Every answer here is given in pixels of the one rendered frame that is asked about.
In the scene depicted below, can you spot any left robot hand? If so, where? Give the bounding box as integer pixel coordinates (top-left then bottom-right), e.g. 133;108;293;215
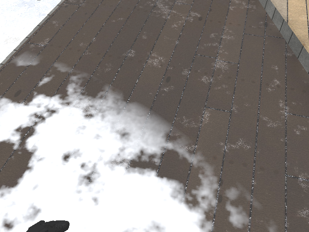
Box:
26;220;70;232

